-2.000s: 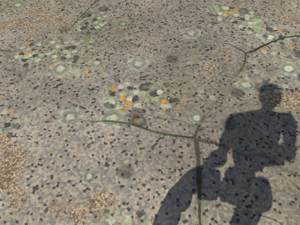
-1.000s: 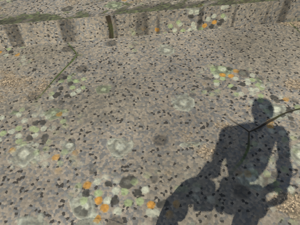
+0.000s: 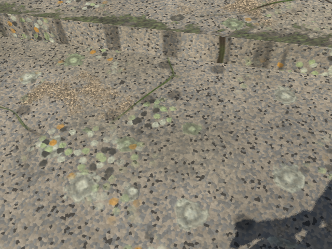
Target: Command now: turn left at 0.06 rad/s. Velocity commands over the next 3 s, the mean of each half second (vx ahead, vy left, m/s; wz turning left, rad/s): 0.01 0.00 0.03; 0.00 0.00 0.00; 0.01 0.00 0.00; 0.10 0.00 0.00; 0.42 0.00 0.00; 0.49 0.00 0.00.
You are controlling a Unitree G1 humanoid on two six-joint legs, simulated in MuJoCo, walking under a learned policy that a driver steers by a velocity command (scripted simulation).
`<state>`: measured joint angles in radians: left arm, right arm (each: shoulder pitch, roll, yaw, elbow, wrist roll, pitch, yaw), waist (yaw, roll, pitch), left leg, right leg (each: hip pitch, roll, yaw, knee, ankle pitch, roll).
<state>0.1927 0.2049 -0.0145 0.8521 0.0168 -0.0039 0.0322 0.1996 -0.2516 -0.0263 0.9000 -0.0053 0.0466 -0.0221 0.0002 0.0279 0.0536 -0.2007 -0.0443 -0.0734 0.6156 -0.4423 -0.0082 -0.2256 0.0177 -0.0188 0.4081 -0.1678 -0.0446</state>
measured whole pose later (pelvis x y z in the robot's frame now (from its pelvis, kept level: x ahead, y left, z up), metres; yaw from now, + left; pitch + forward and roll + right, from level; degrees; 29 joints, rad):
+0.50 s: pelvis +0.00 +0.03 +0.00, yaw -1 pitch -2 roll +0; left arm 0.25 0.22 0.01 1.08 0.01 0.01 0.02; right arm 0.26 -0.20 0.01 1.11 -0.01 0.00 -0.04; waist 0.01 -0.01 0.03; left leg -0.09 -0.04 -0.05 0.37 -0.25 0.02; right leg -0.20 0.01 0.00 0.37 -0.14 0.00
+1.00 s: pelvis +0.01 +0.03 +0.00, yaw -1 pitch -1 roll +0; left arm 0.27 0.17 0.00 1.16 0.01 0.01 0.03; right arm 0.31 -0.16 0.02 1.14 -0.01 -0.01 -0.04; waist 0.01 0.00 0.03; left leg -0.09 -0.04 -0.04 0.38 -0.27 0.03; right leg -0.20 0.00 0.01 0.40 -0.17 0.01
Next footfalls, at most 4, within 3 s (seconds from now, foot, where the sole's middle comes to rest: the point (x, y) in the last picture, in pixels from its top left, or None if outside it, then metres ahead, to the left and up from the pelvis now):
0.08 left None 0.01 0.13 -0.78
2.54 left None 0.48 0.04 -0.78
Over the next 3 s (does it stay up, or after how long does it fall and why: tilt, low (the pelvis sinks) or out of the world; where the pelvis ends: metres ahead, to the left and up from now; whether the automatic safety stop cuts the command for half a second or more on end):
stays up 0.57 -0.02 -0.01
